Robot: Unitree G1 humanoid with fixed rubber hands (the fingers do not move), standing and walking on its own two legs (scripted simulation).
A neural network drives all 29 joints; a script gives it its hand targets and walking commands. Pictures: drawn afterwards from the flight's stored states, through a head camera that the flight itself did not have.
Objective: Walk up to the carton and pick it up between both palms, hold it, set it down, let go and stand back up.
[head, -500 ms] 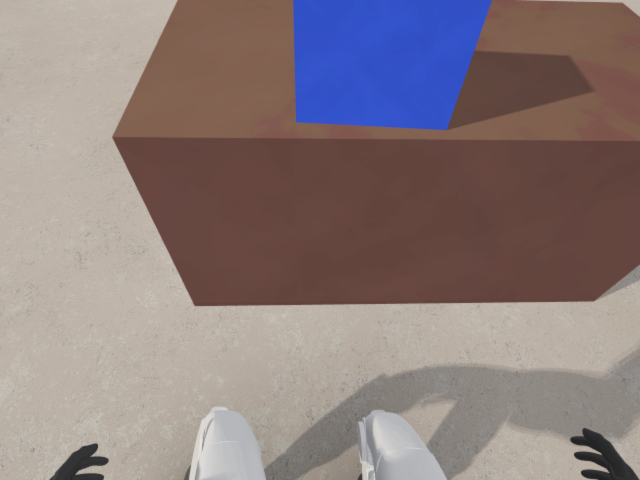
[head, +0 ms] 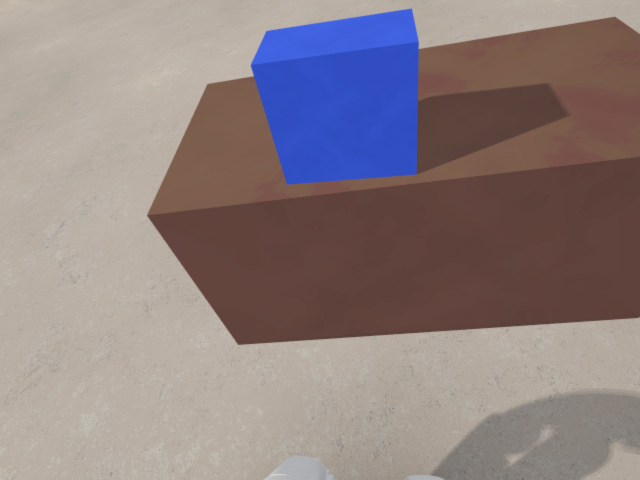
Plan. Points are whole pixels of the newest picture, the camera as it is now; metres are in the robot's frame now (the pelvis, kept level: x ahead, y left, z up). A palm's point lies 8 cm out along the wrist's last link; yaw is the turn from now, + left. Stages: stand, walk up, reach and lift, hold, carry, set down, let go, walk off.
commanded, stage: walk up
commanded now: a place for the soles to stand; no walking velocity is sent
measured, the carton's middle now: (343, 104) +0.82 +0.00 +0.05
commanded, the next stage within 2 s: none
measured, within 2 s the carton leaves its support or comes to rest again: neither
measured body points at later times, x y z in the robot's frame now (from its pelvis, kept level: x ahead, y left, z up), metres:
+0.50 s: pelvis -0.02 +0.00 -0.01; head -0.02 -0.02 +0.44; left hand +0.06 +0.32 -0.10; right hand -0.04 -0.32 -0.13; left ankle -0.05 +0.12 -0.73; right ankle -0.03 -0.07 -0.73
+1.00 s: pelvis +0.06 +0.06 -0.02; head +0.08 +0.03 +0.42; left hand +0.06 +0.39 -0.11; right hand +0.16 -0.24 -0.16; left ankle +0.13 +0.16 -0.72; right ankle -0.02 -0.06 -0.73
